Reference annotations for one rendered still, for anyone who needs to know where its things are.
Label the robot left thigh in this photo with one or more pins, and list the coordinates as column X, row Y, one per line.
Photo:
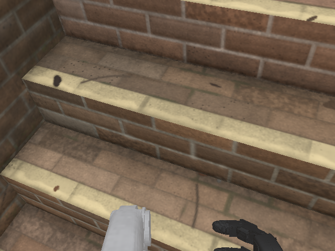
column 129, row 229

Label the right robot hand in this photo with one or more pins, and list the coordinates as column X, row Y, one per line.
column 247, row 232

